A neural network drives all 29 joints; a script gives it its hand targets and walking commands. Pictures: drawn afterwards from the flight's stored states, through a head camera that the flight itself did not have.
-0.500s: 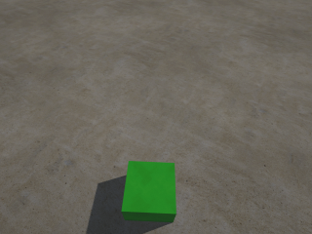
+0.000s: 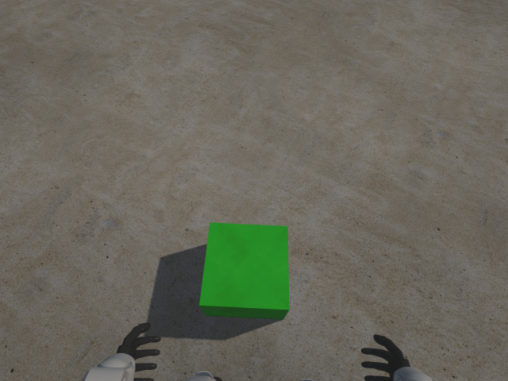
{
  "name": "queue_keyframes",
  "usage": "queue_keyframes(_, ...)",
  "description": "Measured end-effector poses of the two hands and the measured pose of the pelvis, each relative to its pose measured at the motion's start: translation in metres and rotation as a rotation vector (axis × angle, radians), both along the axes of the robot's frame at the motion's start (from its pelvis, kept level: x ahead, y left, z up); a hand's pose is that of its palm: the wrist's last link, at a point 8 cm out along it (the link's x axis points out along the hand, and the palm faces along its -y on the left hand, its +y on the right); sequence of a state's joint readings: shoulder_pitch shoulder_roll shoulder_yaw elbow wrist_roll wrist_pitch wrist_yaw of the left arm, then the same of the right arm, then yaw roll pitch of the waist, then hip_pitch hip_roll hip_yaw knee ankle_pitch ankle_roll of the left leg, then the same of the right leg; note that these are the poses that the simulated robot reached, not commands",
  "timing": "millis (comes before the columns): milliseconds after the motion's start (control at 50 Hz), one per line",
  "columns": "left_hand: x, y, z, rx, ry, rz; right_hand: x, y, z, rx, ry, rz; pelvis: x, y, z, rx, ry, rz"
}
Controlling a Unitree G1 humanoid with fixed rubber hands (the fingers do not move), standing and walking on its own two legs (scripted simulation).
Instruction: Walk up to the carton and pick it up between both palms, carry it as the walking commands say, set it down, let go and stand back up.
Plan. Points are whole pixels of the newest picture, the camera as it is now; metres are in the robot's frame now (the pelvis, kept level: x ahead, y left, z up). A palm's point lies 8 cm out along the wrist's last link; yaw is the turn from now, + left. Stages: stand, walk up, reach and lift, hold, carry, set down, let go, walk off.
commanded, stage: reach and lift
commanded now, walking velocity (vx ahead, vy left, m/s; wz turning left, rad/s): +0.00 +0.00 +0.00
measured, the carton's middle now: (246, 271) +0.48 +0.02 -0.66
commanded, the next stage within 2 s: none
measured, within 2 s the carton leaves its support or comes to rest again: neither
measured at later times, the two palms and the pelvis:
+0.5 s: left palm (123, 323) +0.23 +0.24 -0.15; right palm (379, 329) +0.22 -0.22 -0.15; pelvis -0.08 -0.01 -0.06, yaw +2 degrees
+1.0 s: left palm (140, 245) +0.39 +0.25 -0.18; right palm (361, 254) +0.37 -0.23 -0.18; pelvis -0.08 +0.00 -0.09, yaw +0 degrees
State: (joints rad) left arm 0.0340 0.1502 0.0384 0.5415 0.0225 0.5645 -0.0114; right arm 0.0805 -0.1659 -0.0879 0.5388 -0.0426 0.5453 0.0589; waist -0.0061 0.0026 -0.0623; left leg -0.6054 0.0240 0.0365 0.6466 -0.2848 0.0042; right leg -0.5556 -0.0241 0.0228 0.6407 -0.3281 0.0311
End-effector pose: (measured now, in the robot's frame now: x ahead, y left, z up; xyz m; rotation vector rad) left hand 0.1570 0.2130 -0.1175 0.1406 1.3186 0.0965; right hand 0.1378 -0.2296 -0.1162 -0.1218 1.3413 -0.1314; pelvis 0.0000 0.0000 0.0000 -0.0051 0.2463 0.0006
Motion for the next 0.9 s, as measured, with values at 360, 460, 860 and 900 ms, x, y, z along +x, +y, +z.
queue_keyframes(360,0.029,0.027,-0.027,0.001,-0.201,-0.002,0.041,0.008,-0.028,0.009,-0.232,0.026,-0.06,-0.013,-0.044,-0.001,0.032,0.024)
queue_keyframes(460,0.057,0.028,-0.031,-0.015,-0.246,-0.008,0.068,0.007,-0.03,0.002,-0.279,0.018,-0.076,-0.011,-0.053,-0.008,0.034,0.029)
queue_keyframes(860,0.189,0.033,-0.05,-0.013,-0.454,0.002,0.188,0.005,-0.049,-0.004,-0.482,-0.031,-0.09,0.003,-0.078,-0.017,0.266,0.012)
queue_keyframes(900,0.202,0.035,-0.053,-0.014,-0.48,0.004,0.202,0.005,-0.052,-0.003,-0.509,-0.03,-0.087,0.003,-0.081,-0.018,0.301,0.013)
